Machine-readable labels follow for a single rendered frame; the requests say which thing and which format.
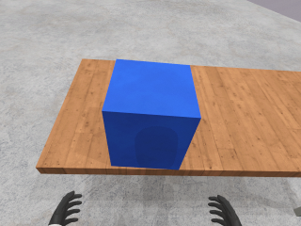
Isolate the table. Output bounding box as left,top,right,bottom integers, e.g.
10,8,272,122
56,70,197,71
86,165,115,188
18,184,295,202
35,58,301,217

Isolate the robot left hand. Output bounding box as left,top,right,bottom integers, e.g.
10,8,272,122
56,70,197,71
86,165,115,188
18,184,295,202
48,191,83,226

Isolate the carton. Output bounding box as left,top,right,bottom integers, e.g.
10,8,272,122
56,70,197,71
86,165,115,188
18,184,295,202
102,59,201,170

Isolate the robot right hand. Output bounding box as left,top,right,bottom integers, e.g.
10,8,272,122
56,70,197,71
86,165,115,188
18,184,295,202
208,195,242,226

